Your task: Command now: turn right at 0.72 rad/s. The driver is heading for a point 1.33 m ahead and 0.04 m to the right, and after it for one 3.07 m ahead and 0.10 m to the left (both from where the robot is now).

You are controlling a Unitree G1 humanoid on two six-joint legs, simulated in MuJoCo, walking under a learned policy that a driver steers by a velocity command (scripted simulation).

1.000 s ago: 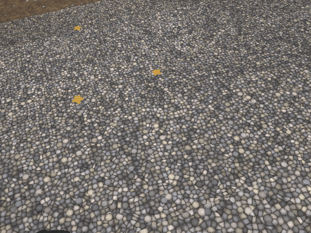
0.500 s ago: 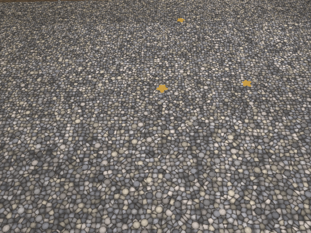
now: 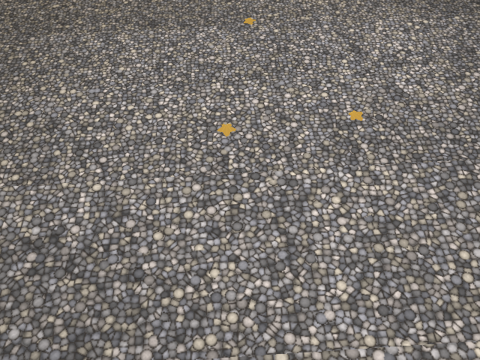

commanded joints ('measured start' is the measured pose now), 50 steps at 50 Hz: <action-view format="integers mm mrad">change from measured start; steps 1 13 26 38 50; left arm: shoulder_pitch -27 -51 59 36 -4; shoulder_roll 53 142 122 173 57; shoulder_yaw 12 6 -14 19 -39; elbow -114 -157 -19 49 -75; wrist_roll -4 20 47 67 27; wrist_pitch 5 -44 -146 -174 -175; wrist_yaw -13 47 31 24 5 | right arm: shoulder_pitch -49 -45 19 125 203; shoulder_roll -176 -143 -142 -151 -126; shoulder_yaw -58 -45 -22 -17 25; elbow -57 -51 -38 -90 -80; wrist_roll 11 -4 38 31 23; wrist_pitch -17 -24 -70 -83 -147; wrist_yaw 7 3 31 83 55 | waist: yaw -25 -34 47 -35 22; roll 185 -83 -112 -36 36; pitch -125 -163 27 3 -2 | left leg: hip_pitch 71 -405 -693 -401 -142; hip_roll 245 -61 -15 51 122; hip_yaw -81 -180 -250 -38 -545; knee -87 702 431 570 -35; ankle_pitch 425 -11 188 319 189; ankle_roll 184 -36 -4 87 345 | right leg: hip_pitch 49 350 521 431 -342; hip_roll -21 -162 -270 -276 -102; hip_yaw -31 368 307 -110 137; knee -113 -548 -793 -687 271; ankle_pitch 60 667 -77 529 209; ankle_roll -20 -280 -241 -186 -82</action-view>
